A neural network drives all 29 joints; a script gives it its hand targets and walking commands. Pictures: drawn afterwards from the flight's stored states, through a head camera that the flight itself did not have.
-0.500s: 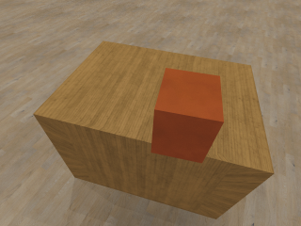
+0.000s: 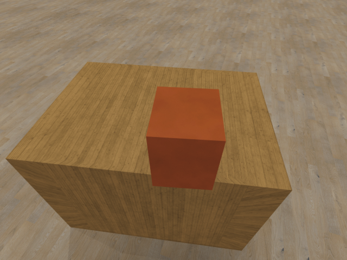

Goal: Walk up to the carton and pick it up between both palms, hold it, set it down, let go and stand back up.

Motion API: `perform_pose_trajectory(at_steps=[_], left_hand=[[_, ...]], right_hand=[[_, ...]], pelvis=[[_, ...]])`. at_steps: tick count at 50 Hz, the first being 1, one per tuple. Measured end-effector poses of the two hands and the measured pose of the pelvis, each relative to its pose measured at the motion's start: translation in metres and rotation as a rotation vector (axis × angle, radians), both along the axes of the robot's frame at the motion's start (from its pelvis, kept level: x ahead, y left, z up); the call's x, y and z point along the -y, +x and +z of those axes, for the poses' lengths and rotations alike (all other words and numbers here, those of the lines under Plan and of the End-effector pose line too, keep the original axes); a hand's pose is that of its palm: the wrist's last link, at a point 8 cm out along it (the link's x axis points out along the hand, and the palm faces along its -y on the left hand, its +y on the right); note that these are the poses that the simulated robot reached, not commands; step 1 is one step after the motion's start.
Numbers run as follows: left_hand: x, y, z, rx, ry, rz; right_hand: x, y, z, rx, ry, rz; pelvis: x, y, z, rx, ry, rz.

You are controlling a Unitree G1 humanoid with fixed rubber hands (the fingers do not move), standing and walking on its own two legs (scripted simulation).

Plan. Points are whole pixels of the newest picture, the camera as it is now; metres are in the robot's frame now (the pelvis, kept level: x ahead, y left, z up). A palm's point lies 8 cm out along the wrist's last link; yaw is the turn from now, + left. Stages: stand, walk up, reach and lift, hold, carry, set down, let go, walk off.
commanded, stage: walk up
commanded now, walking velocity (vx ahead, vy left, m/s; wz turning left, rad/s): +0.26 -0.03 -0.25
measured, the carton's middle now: (184, 138) +0.47 -0.05 +0.00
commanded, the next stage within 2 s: none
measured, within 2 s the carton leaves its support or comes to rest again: neither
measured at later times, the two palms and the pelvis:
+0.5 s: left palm out of the picture +0.11 +0.18 -0.15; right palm (273, 259) +0.17 -0.26 -0.16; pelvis +0.13 -0.03 -0.01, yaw -2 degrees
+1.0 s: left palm out of the picture +0.14 +0.24 -0.15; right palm out of the picture +0.14 -0.27 -0.14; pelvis +0.08 -0.01 -0.01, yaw -4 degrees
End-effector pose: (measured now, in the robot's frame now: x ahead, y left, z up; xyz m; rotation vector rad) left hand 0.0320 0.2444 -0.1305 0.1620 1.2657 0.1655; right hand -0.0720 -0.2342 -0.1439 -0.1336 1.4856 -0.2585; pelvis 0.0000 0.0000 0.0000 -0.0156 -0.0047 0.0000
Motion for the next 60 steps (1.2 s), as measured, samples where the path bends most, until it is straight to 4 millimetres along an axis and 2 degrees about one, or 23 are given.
perform_pose_trajectory(at_steps=[5,7,9,14,17,19,23,28,32,36,39,42,47,53,56,58,60], left_hand=[[0.033,0.07,-0.006,0.09,0.03,-0.068],[0.046,0.083,-0.009,0.114,0.045,-0.061],[0.054,0.074,-0.007,0.086,0.049,-0.023],[0.069,0.026,0.008,-0.109,0.042,0.038],[0.076,0.017,0.011,-0.192,0.024,0.036],[0.08,0.023,0.006,-0.218,0.004,0.027],[0.074,0.056,-0.011,-0.179,-0.018,0.031],[0.033,0.101,-0.032,-0.132,0.005,0.039],[0.013,0.129,-0.034,-0.125,0.01,-0.002],[0.007,0.152,-0.033,-0.079,-0.005,-0.024],[0.006,0.155,-0.031,-0.051,-0.014,-0.021],[0.005,0.147,-0.03,-0.048,-0.011,-0.017],[0.005,0.121,-0.026,-0.067,0.014,-0.021],[0.014,0.083,-0.017,-0.054,0.052,-0.037],[0.023,0.04,-0.01,-0.08,0.074,-0.016],[0.032,0.003,-0.003,-0.13,0.073,0.012],[0.042,-0.026,0.004,-0.189,0.068,0.017]], right_hand=[[0.029,0.02,-0.021,-0.001,0.029,-0.036],[0.039,0.032,-0.031,-0.026,0.053,-0.008],[0.047,0.058,-0.029,-0.014,0.073,0.02],[0.062,0.155,-0.013,0.132,0.078,0.062],[0.056,0.196,-0.008,0.181,0.082,0.057],[0.049,0.212,-0.007,0.189,0.085,0.059],[0.035,0.233,-0.01,0.162,0.062,0.089],[0.026,0.252,-0.01,0.178,-0.004,0.088],[0.027,0.254,0.007,0.225,-0.061,0.066],[0.028,0.249,0.02,0.234,-0.1,0.058],[0.027,0.249,0.025,0.255,-0.108,0.06],[0.026,0.246,0.025,0.284,-0.106,0.064],[0.026,0.229,0.018,0.308,-0.078,0.063],[0.04,0.186,-0.004,0.279,-0.036,0.034],[0.05,0.16,-0.016,0.247,-0.004,0.012],[0.052,0.145,-0.012,0.22,0.021,-0.007],[0.054,0.132,-0.003,0.208,0.043,-0.021]], pelvis=[[0.032,0.032,-0.018,-0.011,0.038,-0.036],[0.043,0.044,-0.025,-0.009,0.026,-0.027],[0.05,0.057,-0.021,-0.011,0.042,-0.028],[0.054,0.086,-0.002,-0.008,0.061,-0.053],[0.054,0.098,0.003,-0.01,0.058,-0.055],[0.053,0.106,0.002,-0.007,0.044,-0.045],[0.042,0.124,-0.006,-0.007,0.012,-0.029],[0.022,0.138,-0.019,0.007,0.002,-0.028],[0.013,0.135,-0.014,0.015,-0.028,-0.052],[0.008,0.129,-0.009,0.0,-0.044,-0.052],[0.005,0.122,-0.007,-0.005,-0.046,-0.052],[0.005,0.115,-0.007,-0.007,-0.041,-0.061],[0.009,0.097,-0.01,-0.001,-0.031,-0.075],[0.02,0.066,-0.016,0.004,0.0,-0.078],[0.029,0.052,-0.017,0.014,0.013,-0.072],[0.036,0.049,-0.009,0.015,0.036,-0.083],[0.042,0.046,0.001,0.014,0.066,-0.091]])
